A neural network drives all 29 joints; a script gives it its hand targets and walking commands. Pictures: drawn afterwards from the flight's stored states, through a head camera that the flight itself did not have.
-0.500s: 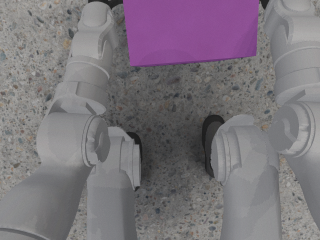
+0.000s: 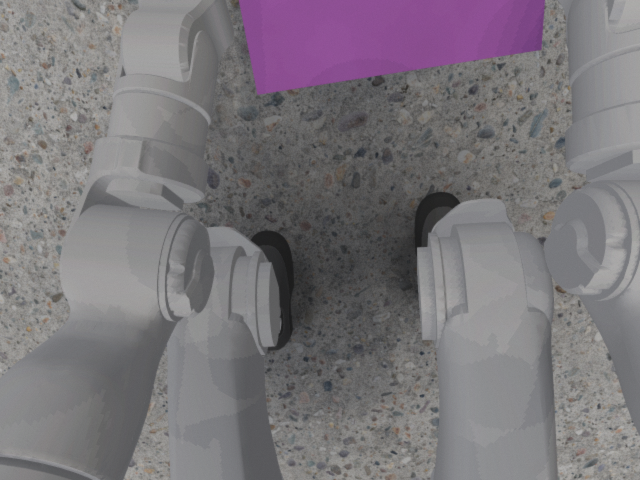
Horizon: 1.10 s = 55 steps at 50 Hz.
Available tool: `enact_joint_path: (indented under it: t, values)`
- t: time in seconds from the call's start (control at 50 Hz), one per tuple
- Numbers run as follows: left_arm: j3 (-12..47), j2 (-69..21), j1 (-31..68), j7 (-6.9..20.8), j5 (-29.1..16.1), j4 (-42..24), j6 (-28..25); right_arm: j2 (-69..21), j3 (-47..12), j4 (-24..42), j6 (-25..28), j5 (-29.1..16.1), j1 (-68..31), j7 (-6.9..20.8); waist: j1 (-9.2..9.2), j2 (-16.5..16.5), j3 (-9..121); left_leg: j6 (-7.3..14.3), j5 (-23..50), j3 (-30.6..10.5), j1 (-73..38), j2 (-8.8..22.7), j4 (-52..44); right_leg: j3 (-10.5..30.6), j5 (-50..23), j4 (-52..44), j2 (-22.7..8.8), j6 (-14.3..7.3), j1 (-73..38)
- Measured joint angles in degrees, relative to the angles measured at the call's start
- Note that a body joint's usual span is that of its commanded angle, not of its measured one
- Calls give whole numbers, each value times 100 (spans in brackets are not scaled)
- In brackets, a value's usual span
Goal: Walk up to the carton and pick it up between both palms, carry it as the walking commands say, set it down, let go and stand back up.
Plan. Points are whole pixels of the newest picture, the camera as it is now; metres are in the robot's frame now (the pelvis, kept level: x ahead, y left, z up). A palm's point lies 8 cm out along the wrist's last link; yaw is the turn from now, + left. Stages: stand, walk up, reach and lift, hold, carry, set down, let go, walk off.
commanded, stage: reach and lift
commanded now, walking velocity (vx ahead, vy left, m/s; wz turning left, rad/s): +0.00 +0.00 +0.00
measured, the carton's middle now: out of the picture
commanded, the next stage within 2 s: none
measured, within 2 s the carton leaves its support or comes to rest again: neither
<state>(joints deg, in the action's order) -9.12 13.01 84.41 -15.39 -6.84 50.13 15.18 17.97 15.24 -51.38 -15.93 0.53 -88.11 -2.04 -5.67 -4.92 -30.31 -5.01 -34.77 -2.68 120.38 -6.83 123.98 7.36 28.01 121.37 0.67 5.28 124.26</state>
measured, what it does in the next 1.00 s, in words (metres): rises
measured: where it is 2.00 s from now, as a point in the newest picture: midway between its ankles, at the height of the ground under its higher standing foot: (355, 293)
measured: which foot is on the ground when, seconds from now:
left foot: down 0.00-1.00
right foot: down 0.00-1.00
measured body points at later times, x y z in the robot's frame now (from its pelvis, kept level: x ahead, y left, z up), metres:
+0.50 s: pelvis +0.03 -0.01 +0.04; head +0.38 -0.05 +0.32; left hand +0.59 +0.07 -0.11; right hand +0.55 -0.24 -0.10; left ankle +0.12 +0.13 -0.35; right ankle +0.14 -0.16 -0.35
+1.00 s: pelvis -0.02 -0.01 +0.08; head +0.32 -0.07 +0.36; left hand +0.57 +0.07 -0.02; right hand +0.54 -0.23 -0.03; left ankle +0.12 +0.13 -0.35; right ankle +0.14 -0.16 -0.35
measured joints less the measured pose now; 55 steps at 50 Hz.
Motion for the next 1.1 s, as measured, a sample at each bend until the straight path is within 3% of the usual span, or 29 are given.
enact_joint_path:
  t: [0.08,0.14,0.22,0.28,0.34,0.42,0.5,0.62,0.72,0.8,0.88,1.0,1.1]
  values:
    - [-172,-4,75,122,48,73,156,-114,119,146,-126,24,163,-66,10,46,31,14,-7,46,-236,77,-71,38,-49,-61,75,2,-176]
    - [-454,-27,221,286,324,303,235,-214,243,105,-204,205,178,-98,41,87,169,32,-5,55,-328,122,-185,35,-81,-166,106,-27,-235]
    - [-826,-197,155,406,793,526,279,-281,358,-12,-348,499,247,-41,178,70,873,35,4,48,-43,157,-341,16,-104,-301,119,-79,85]
    - [-931,-282,-83,447,906,370,258,-341,346,100,-480,640,260,-9,256,35,1176,4,-49,33,-2,160,-451,-4,-37,-383,96,-107,141]
    - [-1112,-312,-362,518,881,107,233,-549,496,141,-447,835,277,-17,218,88,1416,-6,-106,35,4,156,-569,-3,41,-464,77,-129,166]
    - [-999,-282,-723,534,728,-188,330,-880,747,310,-270,1110,699,-15,29,253,1810,-52,-164,-6,58,107,-718,3,143,-564,77,-148,214]
    - [-757,-403,-803,466,807,-262,415,-975,877,720,-241,1034,1331,15,-60,289,1988,-73,-164,-139,51,16,-825,23,241,-703,179,-13,92]
    - [-663,-607,-718,364,971,-696,315,-722,728,1528,-482,526,1430,70,131,134,1066,-44,-41,-210,-597,-58,-975,94,139,-935,298,75,-636]
    - [-970,-482,-557,358,769,-1182,430,-688,685,1376,-600,652,641,85,63,58,104,-90,157,-138,-1144,-72,-1157,195,-70,-1072,321,135,-1168]
    - [-932,-370,-449,377,650,-1217,690,-713,656,1393,-730,706,612,33,29,122,10,-141,325,-156,-1199,-95,-1251,191,-223,-1136,319,115,-1210]
    - [-880,-327,-294,429,770,-994,965,-684,641,1376,-988,622,677,-44,75,163,26,-159,356,-182,-1452,-65,-1335,162,-282,-1216,339,80,-1437]
    - [-1455,-433,-93,687,1319,-426,876,-709,732,890,-1038,915,437,-50,128,90,561,6,387,-170,-1480,-31,-1579,158,-342,-1462,340,51,-1459]
    - [-1604,-550,-533,782,1444,-573,801,-951,824,914,-982,1136,695,-38,164,123,1269,-43,321,-163,-1439,10,-1780,160,-252,-1637,328,34,-1396]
